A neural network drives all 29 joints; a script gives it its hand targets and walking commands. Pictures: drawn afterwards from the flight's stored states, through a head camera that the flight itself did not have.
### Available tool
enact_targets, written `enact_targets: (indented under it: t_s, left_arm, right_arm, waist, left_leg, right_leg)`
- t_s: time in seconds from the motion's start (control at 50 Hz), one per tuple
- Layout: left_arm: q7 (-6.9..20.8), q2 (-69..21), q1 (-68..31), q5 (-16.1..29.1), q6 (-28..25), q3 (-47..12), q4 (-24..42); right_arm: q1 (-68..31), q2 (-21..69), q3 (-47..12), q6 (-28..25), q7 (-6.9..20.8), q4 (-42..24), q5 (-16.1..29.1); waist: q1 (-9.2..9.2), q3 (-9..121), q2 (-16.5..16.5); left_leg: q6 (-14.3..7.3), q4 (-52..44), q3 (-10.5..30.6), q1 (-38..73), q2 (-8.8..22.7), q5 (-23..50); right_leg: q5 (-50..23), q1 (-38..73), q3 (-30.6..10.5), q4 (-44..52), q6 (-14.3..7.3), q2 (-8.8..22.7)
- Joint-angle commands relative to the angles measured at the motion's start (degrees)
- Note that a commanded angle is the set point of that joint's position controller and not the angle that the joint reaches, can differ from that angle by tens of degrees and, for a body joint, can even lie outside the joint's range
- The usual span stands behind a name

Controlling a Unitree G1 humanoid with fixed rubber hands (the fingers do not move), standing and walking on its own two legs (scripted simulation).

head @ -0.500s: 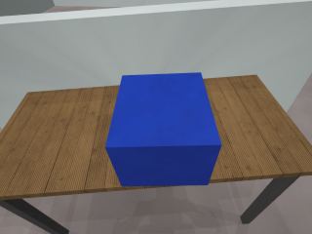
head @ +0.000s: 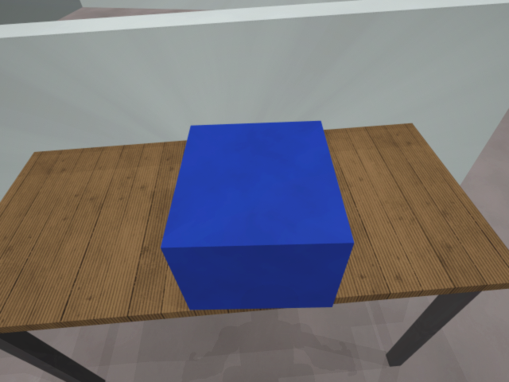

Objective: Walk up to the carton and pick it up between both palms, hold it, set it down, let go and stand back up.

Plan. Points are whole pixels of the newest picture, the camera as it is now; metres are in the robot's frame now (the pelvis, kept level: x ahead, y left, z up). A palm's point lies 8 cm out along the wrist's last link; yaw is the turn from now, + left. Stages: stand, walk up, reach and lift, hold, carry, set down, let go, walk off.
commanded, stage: walk up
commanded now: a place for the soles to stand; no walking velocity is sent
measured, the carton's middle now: (257, 211) +0.45 +0.01 +0.01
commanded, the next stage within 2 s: reach and lift in 0.40 s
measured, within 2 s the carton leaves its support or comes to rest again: neither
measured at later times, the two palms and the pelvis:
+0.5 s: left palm out of the picture +0.12 +0.29 -0.12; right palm out of the picture +0.10 -0.30 -0.13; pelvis -0.01 -0.01 -0.01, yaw +1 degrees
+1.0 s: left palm out of the picture +0.12 +0.26 -0.07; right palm out of the picture +0.11 -0.28 -0.08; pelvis -0.03 -0.03 -0.01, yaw +0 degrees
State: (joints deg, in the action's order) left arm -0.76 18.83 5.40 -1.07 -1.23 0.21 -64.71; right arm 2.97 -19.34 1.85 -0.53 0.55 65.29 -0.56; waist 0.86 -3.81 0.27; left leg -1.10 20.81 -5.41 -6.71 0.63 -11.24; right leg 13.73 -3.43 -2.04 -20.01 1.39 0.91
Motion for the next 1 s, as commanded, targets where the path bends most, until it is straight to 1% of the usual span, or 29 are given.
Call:
enact_targets:
  t_s: [0.0, 0.02, 0.08, 0.12, 0.14, 0.22, 0.24, 0.26, 0.28, 0.32, 0.38, 0.4, 0.42, 0.44, 0.48, 0.52, 0.6, 0.62, 0.68, 0.7, 0.72, 0.74, 0.76, 0.78, 0.8, 0.86, 0.94, 0.96, 0.98]
  left_arm:
    - [-0.55, 13.01, -2.17, 0.16, -0.92, 2.57, 3.2]
    - [-0.71, 13.06, -1.72, 0.14, -0.74, 2.29, 3.39]
    - [-0.38, 10.96, -2.7, 0.16, -0.6, 1.97, 3.26]
    - [-0.54, 12.55, -3.76, 0.0, -0.71, 1.95, 3.77]
    - [-0.53, 11.78, -1.91, 0.16, -0.43, 1.99, 3.06]
    - [-0.49, 12.17, -2.51, -0.06, -0.58, 1.83, 3.92]
    - [-0.57, 12.55, -3.86, 0.0, -0.74, 1.99, 3.32]
    - [-0.62, 13.04, -4.52, -0.2, -0.64, 2.6, 3.44]
    - [-0.52, 12.34, -2.52, -0.09, -0.53, 2.23, 3.75]
    - [-0.52, 12.73, -4.09, -0.12, -0.96, 2.36, 3.3]
    - [-0.53, 12.03, -3.05, 0.25, -0.65, 1.68, 2.83]
    - [-0.78, 10.56, -23.15, 0.92, 9.45, 4.7, 21.02]
    - [-1.66, 9.85, -21.48, 0.77, 15.21, 3.83, 24.25]
    - [-1.63, 8.49, -17.32, -0.07, 20.25, 3.66, 26.89]
    - [-0.37, 9.36, -15.85, -0.67, 25.54, 4.29, 33.93]
    - [1.36, 9.78, -10.78, -2.69, 29.18, 5.43, 38.49]
    - [1.31, 8.38, -4.77, -5.83, 30.31, 9.68, 48.07]
    - [1.22, 8.01, -1.61, -6.44, 29.99, 9.9, 47.77]
    - [0.52, 8.16, -1.82, -6.67, 29.43, 10.72, 50.35]
    - [0.59, 7.81, -1.33, -6.03, 29.35, 10.88, 50.42]
    - [0.84, 9.24, -0.21, -6.18, 29.14, 11.65, 49.94]
    - [0.79, 8.74, -1.64, -5.27, 28.81, 11.17, 51.83]
    - [0.53, 8.62, -3.48, -5.21, 28.5, 10.96, 53.08]
    - [0.44, 8.48, -2.43, -4.97, 27.98, 10.95, 52.4]
    - [0.59, 8.84, -2.23, -4.36, 27.41, 10.94, 52.34]
    - [0.97, 8.26, -2.51, -3.23, 26.1, 10.92, 53.6]
    - [1.4, 8.94, -3.41, 0.82, 23.29, 8.49, 57.58]
    - [1.61, 9.21, -2.59, 1.63, 22.32, 8.18, 56.27]
    - [1.85, 10.41, -1.09, 1.88, 22.06, 7.88, 55.29]
  right_arm:
    - [-1.75, -12.67, 2.1, -0.95, -0.69, -3.17, 0.08]
    - [-2.02, -12.99, 2.37, -1.03, -0.65, -3.21, -0.02]
    - [-3.06, -11.28, 2.03, -1.02, -0.61, -3.22, -0.02]
    - [-1.49, -12.32, 2.04, -1.22, -0.84, -2.32, 0.2]
    - [-1.95, -13.08, 2.49, -1.24, -0.8, -3.07, 0.01]
    - [-2.64, -11.96, 1.57, -1.09, -0.86, -3.3, 0.27]
    - [-1.99, -11.7, 1.56, -1.17, -1.1, -2.45, 0.22]
    - [-1.52, -11.78, 1.66, -1.08, -1.14, -2.65, 0.18]
    - [-2.01, -12.92, 1.88, -0.96, -1.08, -2.39, -0.25]
    - [-0.79, -12.24, 2.01, -1.07, -0.92, -2.8, -0.15]
    - [-2.21, -12.11, 1.63, -1.08, -0.93, -3.01, 0.29]
    - [-19.66, -5.56, 4.45, -7.34, 1.02, -9.34, -2.85]
    - [-16.7, -7.93, 5.94, -7.25, 2.64, -10.7, -3.94]
    - [-12.31, -9.94, 7.09, -6.29, 3.82, -11.59, -4.64]
    - [-9.44, -11.42, 7.4, -4.48, 3.65, -16.21, -3.45]
    - [-5.26, -12.84, 7.71, -3.36, 3.07, -18.6, -0.79]
    - [0.8, -11.25, 5.2, -4.65, 2.42, -19.71, 3.59]
    - [1.9, -11.5, 4.51, -5.12, 2.13, -21.58, 4.13]
    - [3.35, -9.78, 4.84, -3.71, 2.06, -24.26, 3.91]
    - [3.11, -8.68, 3.72, -3.69, 1.93, -26.13, 4.21]
    - [2.11, -8.86, 3.64, -3.95, 1.54, -26.53, 4.36]
    - [2.63, -8.21, 4.27, -3.2, 1.0, -28.47, 4.05]
    - [2.04, -7.35, 4.9, -2.77, 0.89, -28.76, 3.54]
    - [3.82, -6.84, 4.32, -3.14, 1.04, -31.03, 3.73]
    - [4.59, -5.65, 3.61, -2.75, 0.89, -31.89, 3.92]
    - [5.45, -3.67, 3.23, -1.51, 0.74, -37.32, 2.77]
    - [8.24, -0.25, 4.31, -0.42, -0.73, -45.28, 2.21]
    - [10.0, 0.42, 4.93, -0.15, -1.13, -47.53, 2.12]
    - [11.34, 0.36, 6.07, 0.31, -1.7, -48.31, 1.35]
  waist:
    - [0.55, 5.92, 1.92]
    - [-0.21, 7.25, -1.01]
    - [0.35, 5.07, 1.03]
    - [0.99, 5.47, 0.1]
    - [0.03, 6.56, 1.37]
    - [-0.07, 4.91, -2.02]
    - [0.92, 5.21, -0.12]
    - [0.81, 3.7, -2.32]
    - [-0.3, 5.26, -0.59]
    - [0.63, 6.49, -0.11]
    - [-0.32, 6.06, 1.16]
    - [-2.05, 0.78, -5.82]
    - [-2.19, -0.29, -5.21]
    - [-0.7, 0.22, -4.54]
    - [1.25, 6.76, -4.61]
    - [1.45, 12.31, -4.43]
    - [-0.11, 21.03, 4.77]
    - [-1.28, 20.14, 4.39]
    - [-1.64, 15.59, 5.45]
    - [-1.56, 14.16, 4.5]
    - [-2.34, 10.44, 2.34]
    - [-1.29, 10.02, 1.16]
    - [-0.22, 7.1, 2.2]
    - [-1.5, 7.33, 0.89]
    - [-0.91, 6.16, 0.4]
    - [-1.92, 4.62, -1.25]
    - [-1.17, 3.38, -1.99]
    - [-1.52, 3.99, -4.81]
    - [-1.2, 2.19, -3.98]
  left_leg:
    - [0.45, -2.84, 5.51, 5.4, 7.39, 13.73]
    - [0.05, -3.11, 6.19, 5.85, 7.82, 13.21]
    - [-0.42, -4.56, 6.08, 4.8, 7.46, 8.98]
    - [-0.05, -4.15, 6.35, 6.02, 7.66, 13.08]
    - [-0.42, -3.83, 6.44, 6.34, 7.86, 11.62]
    - [-0.24, -4.03, 6.68, 5.76, 7.88, 8.84]
    - [0.19, -4.24, 5.89, 5.98, 7.35, 9.91]
    - [0.35, -4.97, 6.03, 5.19, 7.83, 10.39]
    - [-0.74, -3.89, 5.47, 5.78, 7.71, 9.28]
    - [0.05, -3.64, 6.04, 5.56, 7.6, 13.73]
    - [0.23, -4.09, 5.86, 5.56, 7.71, 12.46]
    - [3.97, 3.96, -1.02, -5.74, 1.76, -0.6]
    - [4.09, 5.71, -0.15, -4.58, 2.37, -2.99]
    - [4.13, 8.53, 0.55, -3.09, 2.47, -0.74]
    - [3.21, 11.23, 0.94, 1.33, 1.7, 1.57]
    - [2.82, 14.23, 1.86, 7.04, 1.3, 9.65]
    - [5.5, 17.02, 2.84, 15.65, 1.1, 29.79]
    - [5.47, 15.97, 3.0, 16.24, 0.47, 31.48]
    - [5.22, 10.22, 1.79, 13.98, -0.2, 17.92]
    - [4.34, 9.1, 1.66, 12.86, -1.04, 15.79]
    - [4.31, 8.38, 1.21, 9.41, -1.28, 14.82]
    - [3.92, 7.66, 0.73, 9.58, -1.33, 12.3]
    - [3.73, 6.46, 0.85, 8.85, -1.64, 11.08]
    - [3.6, 6.24, 0.41, 8.01, -1.14, 11.64]
    - [3.01, 5.72, 0.17, 8.47, -2.02, 10.25]
    - [2.49, 3.26, -0.74, 7.33, -2.04, 5.92]
    - [2.24, 1.24, -1.73, 8.0, -1.55, 2.25]
    - [1.85, 1.28, -2.11, 7.25, -2.07, 1.01]
    - [1.96, 0.27, -2.14, 7.93, -2.01, -0.27]
  right_leg:
    - [-20.69, -3.61, -3.04, 2.71, -1.29, 5.81]
    - [-18.88, -2.36, -2.38, 3.04, -1.27, 5.57]
    - [-14.8, -3.9, -3.38, 4.57, -1.59, 5.37]
    - [-17.11, -3.86, -3.08, 3.44, -1.88, 5.22]
    - [-16.55, -2.95, -2.73, 3.73, -1.59, 5.08]
    - [-15.52, -4.38, -2.43, 5.15, -1.27, 5.2]
    - [-17.0, -4.67, -2.85, 4.56, -1.4, 5.03]
    - [-16.8, -4.84, -2.54, 3.83, -1.35, 4.55]
    - [-17.05, -3.0, -3.05, 4.84, -1.19, 5.47]
    - [-19.9, -1.84, -3.95, 3.64, -1.84, 5.38]
    - [-16.83, -2.65, -2.63, 3.93, -1.28, 4.99]
    - [2.63, -14.71, 6.42, -2.84, -4.04, -2.27]
    - [2.91, -16.84, 6.03, -4.81, -4.4, -2.12]
    - [2.16, -16.72, 5.36, -6.52, -4.78, -2.35]
    - [-6.25, -15.4, 5.4, -6.96, -4.24, -1.62]
    - [-18.23, -14.32, 5.69, -9.18, -3.15, -2.38]
    - [-28.07, -14.09, 6.73, -10.06, -1.2, -3.55]
    - [-30.22, -12.77, 6.11, -9.29, -1.02, -3.72]
    - [-20.12, -10.11, 5.14, -5.12, -1.48, -3.43]
    - [-21.88, -9.1, 4.38, -4.08, -1.21, -3.0]
    - [-24.48, -8.5, 4.05, -3.81, -0.62, -2.67]
    - [-23.37, -8.22, 3.75, -3.31, -0.05, -2.59]
    - [-21.52, -9.0, 4.12, -2.52, -0.08, -2.94]
    - [-22.17, -9.12, 3.87, -2.55, -0.08, -2.57]
    - [-22.51, -8.87, 2.8, -1.89, 0.43, -2.26]
    - [-16.78, -9.86, 2.16, 0.02, 0.73, -2.05]
    - [-12.91, -10.95, 1.19, 2.08, 1.41, -1.1]
    - [-11.89, -10.41, 0.69, 2.83, 1.53, -1.35]
    - [-8.72, -10.73, 0.23, 3.53, 1.55, -1.36]
